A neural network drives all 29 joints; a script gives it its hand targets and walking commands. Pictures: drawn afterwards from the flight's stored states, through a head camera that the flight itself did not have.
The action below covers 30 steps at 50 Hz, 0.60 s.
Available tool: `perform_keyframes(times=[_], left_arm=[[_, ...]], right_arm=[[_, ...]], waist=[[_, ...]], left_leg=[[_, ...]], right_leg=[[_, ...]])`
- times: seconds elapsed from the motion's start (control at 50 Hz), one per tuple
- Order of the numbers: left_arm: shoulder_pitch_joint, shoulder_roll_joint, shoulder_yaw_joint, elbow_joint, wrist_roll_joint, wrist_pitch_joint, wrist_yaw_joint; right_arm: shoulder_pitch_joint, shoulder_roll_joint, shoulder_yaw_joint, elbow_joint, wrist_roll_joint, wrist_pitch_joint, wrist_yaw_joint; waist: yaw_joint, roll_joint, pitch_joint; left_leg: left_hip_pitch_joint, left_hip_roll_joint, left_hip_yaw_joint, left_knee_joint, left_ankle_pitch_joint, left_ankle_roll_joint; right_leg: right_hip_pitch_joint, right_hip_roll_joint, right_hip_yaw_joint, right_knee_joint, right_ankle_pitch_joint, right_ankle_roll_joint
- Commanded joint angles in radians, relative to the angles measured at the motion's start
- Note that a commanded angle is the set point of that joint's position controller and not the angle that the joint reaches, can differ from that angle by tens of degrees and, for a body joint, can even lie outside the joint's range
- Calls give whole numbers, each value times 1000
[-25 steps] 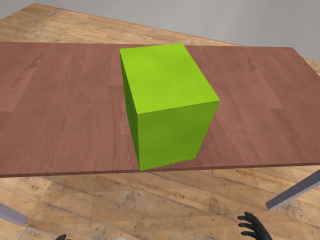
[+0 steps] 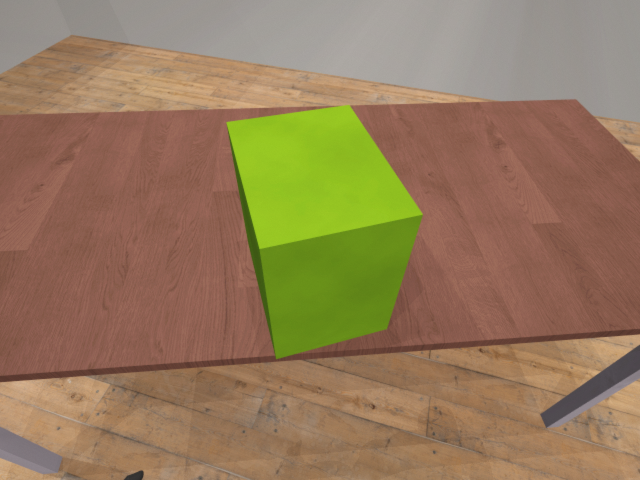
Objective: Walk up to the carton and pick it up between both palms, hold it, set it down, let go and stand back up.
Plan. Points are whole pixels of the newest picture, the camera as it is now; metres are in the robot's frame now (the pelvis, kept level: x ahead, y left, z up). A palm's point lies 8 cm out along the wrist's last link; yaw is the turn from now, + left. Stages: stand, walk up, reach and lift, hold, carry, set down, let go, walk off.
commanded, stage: walk up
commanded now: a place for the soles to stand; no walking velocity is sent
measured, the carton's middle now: (312, 233) +0.43 +0.01 +0.06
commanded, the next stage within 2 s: none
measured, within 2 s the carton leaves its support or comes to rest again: neither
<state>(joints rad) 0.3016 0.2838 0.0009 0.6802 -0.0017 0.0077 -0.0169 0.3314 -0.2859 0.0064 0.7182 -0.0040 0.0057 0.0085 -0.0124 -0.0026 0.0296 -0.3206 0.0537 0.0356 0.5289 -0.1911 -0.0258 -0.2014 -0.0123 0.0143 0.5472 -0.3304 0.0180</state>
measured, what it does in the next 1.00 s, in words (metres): steps on the spot: right foot, then left foot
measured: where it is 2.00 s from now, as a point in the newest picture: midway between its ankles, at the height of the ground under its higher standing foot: outside the picture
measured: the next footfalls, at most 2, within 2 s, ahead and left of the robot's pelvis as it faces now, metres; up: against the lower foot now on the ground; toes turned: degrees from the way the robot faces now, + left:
right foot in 0.54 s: -0.04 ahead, -0.09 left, +0.00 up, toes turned -3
left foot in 0.82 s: -0.03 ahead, +0.10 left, +0.00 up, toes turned +9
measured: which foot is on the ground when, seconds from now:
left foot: down 0.00-0.56, up 0.58-0.80, down 0.82-1.00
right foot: down 0.00-0.34, up 0.36-0.52, down 0.54-1.00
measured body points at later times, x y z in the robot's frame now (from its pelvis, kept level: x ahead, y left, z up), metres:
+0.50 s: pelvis -0.05 +0.02 -0.01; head -0.03 +0.01 +0.44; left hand +0.05 +0.31 -0.11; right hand +0.09 -0.27 -0.11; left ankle +0.06 +0.14 -0.73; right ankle -0.08 -0.09 -0.71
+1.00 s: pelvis -0.08 +0.04 +0.00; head -0.07 +0.04 +0.45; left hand +0.00 +0.30 -0.11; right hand +0.01 -0.22 -0.11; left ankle -0.07 +0.16 -0.73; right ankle -0.08 -0.08 -0.73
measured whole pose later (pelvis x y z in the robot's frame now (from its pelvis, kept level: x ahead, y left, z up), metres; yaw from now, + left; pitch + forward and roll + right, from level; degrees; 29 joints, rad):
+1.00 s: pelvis -0.08 +0.04 +0.00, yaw +2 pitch -1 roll +0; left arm 0.36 0.29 0.01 0.66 0.02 0.00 -0.01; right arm 0.34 -0.25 -0.01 0.73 -0.01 0.00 0.01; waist 0.00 -0.02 0.02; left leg -0.24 -0.01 -0.05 0.53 -0.27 -0.01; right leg -0.22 -0.04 -0.08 0.54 -0.30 0.00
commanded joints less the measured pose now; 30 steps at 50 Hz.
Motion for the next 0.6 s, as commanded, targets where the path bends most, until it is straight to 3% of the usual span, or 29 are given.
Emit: perform_keyframes(times=[0.0, 0.06, 0.08, 0.12, 0.2, 0.26, 0.3, 0.34, 0.36, 0.38, 0.4, 0.42, 0.48, 0.5, 0.52, 0.54, 0.56, 0.58], left_arm=[[22, 136, 42, -72, 4, -20, 10], [18, 133, 39, -70, 1, -21, 11], [-6, 187, 63, -96, 7, -24, 22], [36, 211, 73, -98, 10, -23, 30], [8, 225, 84, -130, 3, 1, 33], [1, 235, 91, -142, 6, 13, 36], [-6, 215, 87, -150, 5, 15, 35], [42, 140, 72, -144, -4, 16, 33], [85, 129, 74, -136, 6, 18, 36], [95, 139, 77, -130, 4, 18, 37], [98, 140, 80, -127, -4, 15, 37], [118, 130, 77, -127, -5, 9, 31], [189, 108, 79, -109, -2, -13, 18], [164, 127, 87, -112, 10, -14, 20], [128, 171, 94, -128, 31, -10, 22], [37, 276, 129, -163, 30, 0, 31], [5, 293, 134, -160, 33, -4, 40], [-18, 193, 102, -142, 33, -18, 43]], right_arm=[[-1, -134, -44, -82, 0, -22, -6], [0, -140, -44, -84, 2, -23, -6], [-62, -200, -61, -99, -9, -8, -4], [-57, -200, -64, -113, -23, 8, 3], [-84, -179, -66, -135, -21, 32, 14], [-82, -194, -82, -139, -17, 41, 22], [-82, -217, -93, -142, -16, 41, 26], [-113, -267, -105, -139, -7, 42, 23], [-137, -270, -104, -148, -13, 42, 18], [-138, -253, -104, -144, -16, 43, 13], [-148, -237, -100, -136, -22, 48, 9], [-151, -222, -93, -129, -25, 48, 3], [-196, -198, -74, -112, -13, 62, 4], [-148, -171, -66, -103, -4, 63, 7], [-70, -101, -46, -110, 7, 56, 13], [-93, -118, -63, -115, -5, 55, 2], [-131, -164, -83, -112, -25, 62, 0], [-128, -163, -84, -98, -15, 62, 5]], waist=[[8, 23, -26], [3, -6, -52], [9, 42, 12], [10, 32, -51], [4, -55, -80], [0, -46, -38], [-16, 11, -35], [-8, 202, -47], [1, 237, -57], [-4, 213, -47], [-4, 185, -34], [10, 141, -51], [49, 126, -79], [31, 68, -59], [1, -105, -51], [24, -170, 64], [25, -147, 139], [6, -102, 165]], left_leg=[[76, 68, -102, -77, 66, 68], [113, 72, -98, -58, 104, 70], [72, 58, -75, 11, 304, 82], [110, 55, -56, 70, 397, 97], [117, 24, -50, 135, 280, 100], [92, 23, -64, 107, 174, 109], [57, 79, -134, 10, 96, 149], [-35, 216, -286, -188, -4, 261], [-59, 265, -332, -204, -22, 306], [-69, 267, -312, -208, -14, 319], [-64, 241, -263, -186, 40, 307], [-44, 223, -238, -165, -8, 275], [-28, 155, -175, -83, -190, 158], [-76, 122, -142, -13, -259, 108], [-174, 41, -64, 128, -302, 34], [-161, -47, -25, 288, -366, 6], [-67, -20, -122, 421, -319, 18], [-67, -23, -161, 427, -256, 18]], right_leg=[[-60, -76, 79, -102, 112, -46], [-66, -79, 74, -106, 126, -49], [-93, -101, 85, -52, 326, -55], [-60, -123, 84, 1, 451, -69], [-115, -147, 118, -5, 315, -114], [-183, -133, 120, -3, 177, -112], [-186, -72, 71, 93, 68, -83], [-119, 71, -87, 362, -118, -33], [-109, 65, -57, 459, -233, -33], [-122, 49, -32, 508, -271, -35], [-125, 42, -20, 496, -276, -33], [-112, 16, -3, 396, -266, -28], [22, 10, -31, -39, -27, -23], [38, -1, 43, -127, -26, -32], [19, -170, 322, -238, -246, -89], [-220, -325, 475, -337, -457, -173], [-407, -354, 488, -376, -466, -220], [-386, -285, 391, -381, -362, -184]])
